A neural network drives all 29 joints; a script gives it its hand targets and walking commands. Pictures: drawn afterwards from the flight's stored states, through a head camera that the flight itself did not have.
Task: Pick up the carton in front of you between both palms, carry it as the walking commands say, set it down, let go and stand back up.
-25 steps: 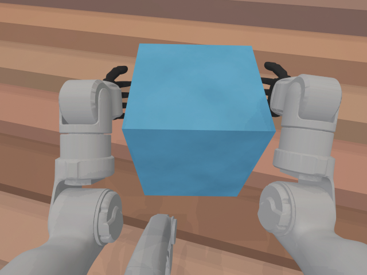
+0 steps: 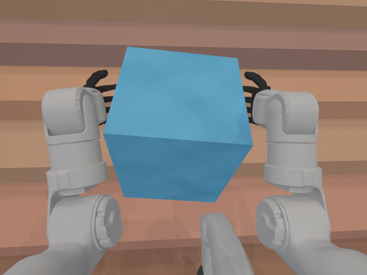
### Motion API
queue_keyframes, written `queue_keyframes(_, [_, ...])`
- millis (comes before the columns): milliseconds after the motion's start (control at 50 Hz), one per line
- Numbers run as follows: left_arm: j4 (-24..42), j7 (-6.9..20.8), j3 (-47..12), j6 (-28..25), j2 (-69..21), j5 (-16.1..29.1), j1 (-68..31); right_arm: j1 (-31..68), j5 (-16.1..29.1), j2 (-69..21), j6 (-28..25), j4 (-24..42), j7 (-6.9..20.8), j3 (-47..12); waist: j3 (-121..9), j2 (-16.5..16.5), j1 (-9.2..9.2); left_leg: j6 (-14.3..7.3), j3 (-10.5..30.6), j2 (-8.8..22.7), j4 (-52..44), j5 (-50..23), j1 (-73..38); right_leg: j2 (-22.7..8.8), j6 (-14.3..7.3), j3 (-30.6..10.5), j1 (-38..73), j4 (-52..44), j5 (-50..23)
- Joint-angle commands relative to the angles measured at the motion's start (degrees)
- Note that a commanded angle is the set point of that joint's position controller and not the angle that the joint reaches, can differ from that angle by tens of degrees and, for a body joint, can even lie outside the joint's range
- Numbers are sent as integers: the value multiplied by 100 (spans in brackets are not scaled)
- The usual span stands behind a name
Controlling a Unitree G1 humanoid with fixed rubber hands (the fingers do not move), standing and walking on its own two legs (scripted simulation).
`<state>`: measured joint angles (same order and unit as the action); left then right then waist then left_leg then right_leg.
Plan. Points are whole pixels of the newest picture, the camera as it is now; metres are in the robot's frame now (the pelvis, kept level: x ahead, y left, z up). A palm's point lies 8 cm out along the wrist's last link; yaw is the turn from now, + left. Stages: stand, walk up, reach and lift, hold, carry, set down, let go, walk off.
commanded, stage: carry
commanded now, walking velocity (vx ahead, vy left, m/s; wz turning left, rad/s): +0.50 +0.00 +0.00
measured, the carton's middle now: (176, 133) +0.39 -0.02 +0.11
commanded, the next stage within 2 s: none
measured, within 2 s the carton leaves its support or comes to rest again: neither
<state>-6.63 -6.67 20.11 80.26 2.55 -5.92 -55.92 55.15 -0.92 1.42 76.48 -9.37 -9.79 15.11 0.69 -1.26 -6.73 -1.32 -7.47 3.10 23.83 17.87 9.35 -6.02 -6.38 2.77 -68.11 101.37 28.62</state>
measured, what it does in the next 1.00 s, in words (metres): climbs: right foot 0.13 m higher, then left foot 0.13 m higher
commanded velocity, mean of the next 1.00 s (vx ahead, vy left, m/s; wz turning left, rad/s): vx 0.13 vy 0.00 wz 0.00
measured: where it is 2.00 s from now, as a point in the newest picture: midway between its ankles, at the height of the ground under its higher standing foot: (161, 213)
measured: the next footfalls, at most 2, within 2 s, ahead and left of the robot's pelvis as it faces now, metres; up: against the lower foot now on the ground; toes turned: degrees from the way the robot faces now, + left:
right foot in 0.06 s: +0.22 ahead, -0.15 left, +0.13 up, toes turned -7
left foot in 0.50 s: +0.52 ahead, +0.12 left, +0.26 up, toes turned +3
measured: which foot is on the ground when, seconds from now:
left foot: down 0.00-0.10, up 0.12-0.48, down 0.50-1.00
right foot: up 0.00-0.04, down 0.06-0.52, up 0.54-0.82, down 0.84-1.00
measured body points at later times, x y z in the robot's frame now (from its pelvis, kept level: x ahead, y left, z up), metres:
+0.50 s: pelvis +0.31 -0.01 +0.13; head +0.35 -0.03 +0.58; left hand +0.70 +0.15 +0.33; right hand +0.73 -0.15 +0.33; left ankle +0.51 +0.10 -0.45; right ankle +0.19 -0.14 -0.61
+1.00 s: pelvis +0.47 -0.01 +0.25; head +0.48 -0.02 +0.70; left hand +0.87 +0.14 +0.43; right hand +0.87 -0.17 +0.43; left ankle +0.49 +0.11 -0.46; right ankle +0.46 -0.08 -0.48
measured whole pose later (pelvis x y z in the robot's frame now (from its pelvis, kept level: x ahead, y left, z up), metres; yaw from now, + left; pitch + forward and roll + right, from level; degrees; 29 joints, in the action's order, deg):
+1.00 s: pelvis +0.47 -0.01 +0.25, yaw -1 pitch +3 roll +1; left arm -18.1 -6.5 19.5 77.5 1.5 -6.8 -55.9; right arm 56.8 -5.4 2.0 78.3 -18.3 -7.6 17.5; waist -3.2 1.1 0.9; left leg -1.6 -4.5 2.1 38.9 21.3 23.6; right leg 1.7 -4.5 3.8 -17.5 30.5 15.8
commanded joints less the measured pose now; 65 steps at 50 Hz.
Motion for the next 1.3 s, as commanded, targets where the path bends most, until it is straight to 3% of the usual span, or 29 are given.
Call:
queue_keyframes(0, [-385,899,-3198,-93,-5612,2014,-4023,4805,2587,-6219,189,408,1663,-2898,-2188,992,486,-1006,101,688,-1786,-2712,297,49,-74,826,2699,-3148,-925])
queue_keyframes(40, [-666,933,-3260,-94,-5932,2255,-3942,4453,2373,-6120,258,2,1678,-2694,-2992,1748,1019,-894,-285,758,-348,-7824,-404,790,-191,1426,3875,-3596,-1560])
queue_keyframes(60, [-701,949,-3290,-133,-6099,2359,-4103,4458,2223,-6088,269,-214,1671,-2650,-3676,1340,1416,-629,-427,494,1513,-8788,-867,1080,-171,1501,4829,-4768,-2021])
queue_keyframes(80, [-581,988,-3342,-183,-6282,2529,-4140,4359,2127,-6090,236,-243,1655,-2537,-4349,850,1791,-219,-190,225,3331,-7839,-339,917,-287,714,6355,-6053,-2938])
queue_keyframes(100, [-497,1072,-3461,-240,-6672,2833,-4100,4085,1928,-6014,195,-204,1643,-2399,-3707,606,1703,-192,290,17,4181,-3095,1107,416,-278,-523,7076,-7127,-3809])
queue_keyframes(120, [-346,1112,-3521,-357,-6637,2943,-4195,3785,1780,-6144,175,-413,1626,-2153,-4575,-1591,1499,296,933,-1063,7359,-143,3330,-1351,-1689,-3723,8965,-6875,-8205])
queue_keyframes(140, [-65,1158,-3541,-418,-6842,3159,-4399,3739,1553,-5955,126,-395,1576,-2096,-5078,-1020,1556,-21,1883,-934,8539,-136,3699,-1301,-1765,-3946,9032,-6721,-7491])
queue_keyframes(180, [912,1214,-3835,-564,-7027,3485,-5425,4260,1564,-5997,89,131,1492,-2160,-3928,-281,1341,-346,1675,-501,8551,9,4754,-1033,-1047,-3336,8316,-6964,-3669])
queue_keyframes(240, [1552,1253,-4081,-559,-7207,3771,-5749,4349,1527,-5690,79,647,1310,-2351,-3113,-22,1147,-504,1393,-107,7911,-44,5038,-1031,-661,-2550,7787,-7456,-1956])
queue_keyframes(320, [1405,1238,-3916,-363,-6678,3578,-5271,3895,1439,-5443,154,572,1201,-2522,-2937,-401,1367,-600,720,-46,8254,832,6233,-1386,-951,-2025,8598,-7633,-4384])
queue_keyframes(360, [1023,1248,-3799,-252,-6418,3409,-4953,3806,1412,-5331,249,296,1193,-2583,-2709,-311,1464,-590,725,161,8399,1733,7417,-1355,-907,-1830,9174,-7956,-3906])
queue_keyframes(420, [478,1313,-3551,-101,-6173,3205,-4713,3853,1446,-5295,355,-99,1189,-2567,-2114,-237,978,-466,289,457,5739,1086,5717,-771,-434,-446,7538,-8795,-3865])
queue_keyframes(460, [174,1334,-3267,-16,-6038,3045,-4641,3994,1596,-5430,401,-323,1223,-2617,-2549,-995,651,-507,-779,-344,4083,-634,2275,-295,-266,616,5809,-8546,-7397])
queue_keyframes(500, [-13,1319,-3072,20,-5972,2797,-4661,4253,1987,-5897,384,-297,1311,-2696,-3616,-1331,-239,-471,-740,-781,2665,-1659,289,-316,88,932,6183,-6259,-9321])
queue_keyframes(520, [-66,1298,-2926,2,-6015,2653,-4712,4512,2151,-6043,325,-243,1353,-2809,-4467,-254,-341,-1010,407,-274,1702,-2742,-1185,191,459,426,5679,-4299,-7334])
queue_keyframes(540, [-297,1278,-2828,4,-5990,2461,-4322,4486,2417,-6417,286,-239,1420,-2814,-4312,896,-81,-1375,2014,641,660,-6055,-2186,855,654,235,4302,-2895,-1588])
queue_keyframes(560, [-504,1239,-2634,-55,-5898,2310,-3973,4500,2521,-6486,197,-190,1494,-2830,-4941,1512,91,-2124,3581,1817,816,-8901,-2453,1326,801,-725,3798,-446,-837])
queue_keyframes(580, [-471,1205,-2576,-88,-5747,2082,-4064,4767,2612,-6643,100,-9,1541,-2884,-5427,1196,65,-2186,3639,1764,1084,-8164,-2476,1104,668,-1324,3670,127,-1092])
queue_keyframes(640, [198,1145,-2683,-112,-5960,2061,-4599,5655,2917,-6969,-14,1149,1572,-3112,-3880,689,241,-1611,2901,1295,916,-3561,-1430,611,337,-1007,2311,-102,-1101])
queue_keyframes(700, [415,1060,-2795,-103,-5783,2097,-4534,5733,3026,-6960,47,1477,1516,-3292,-3686,415,270,-1481,2529,1320,629,-3005,-1620,480,167,-980,1826,-356,-779])
queue_keyframes(740, [400,1015,-2880,-103,-5609,2025,-4280,5593,2920,-6784,108,1513,1442,-3336,-3493,15,485,-1173,1526,1177,567,-3598,-859,296,215,-599,2872,-3234,-117])
queue_keyframes(800, [-29,1029,-2948,-15,-5586,2005,-3918,4994,2617,-6527,274,891,1441,-3180,-3852,1167,529,-1112,677,1057,633,-5286,-351,621,271,79,4766,-5542,-1454])
queue_keyframes(860, [-575,1175,-2956,-34,-5737,2032,-3950,4702,2391,-6456,331,89,1529,-3030,-3682,362,686,-617,389,390,1435,-3522,-486,288,206,-156,5966,-7918,-3924])
queue_keyframes(880, [-895,1241,-2860,-19,-5835,2142,-3790,4496,2309,-6389,309,-251,1553,-2880,-3395,202,593,-510,635,393,1490,-1659,124,-257,195,-686,6597,-8298,-5413])
queue_keyframes(900, [-1234,1300,-2757,-43,-5856,2161,-3681,4295,2170,-6355,288,-557,1550,-2775,-3519,-1094,597,-222,355,251,2110,543,1440,-1343,-150,-1333,8132,-6940,-9869])
queue_keyframes(920, [-1365,1334,-2714,-97,-5971,2113,-3617,4204,2026,-6320,235,-720,1536,-2560,-3863,-1284,794,-47,407,66,2040,1030,1899,-1454,-658,-1480,8527,-6777,-10389])
queue_keyframes(1020, [-995,1534,-2838,-425,-6710,2530,-4063,3792,1788,-6647,-42,-1023,1588,-2251,-3072,-366,631,-8,400,-146,379,-871,519,-493,36,-694,7141,-7276,-7723])
queue_keyframes(1120, [-1029,1482,-2879,-767,-6772,2479,-3497,3192,1822,-6879,-364,-1264,1692,-2309,-3318,219,684,-251,764,549,787,-3754,-546,-258,264,-474,6407,-7162,-5403])
queue_keyframes(1280, [380,1237,-3741,-1030,-6843,2869,-3789,3689,2368,-6884,-658,343,1566,-3156,-3236,279,661,-413,953,601,576,-2501,-358,-148,62,-462,6180,-7208,-3345])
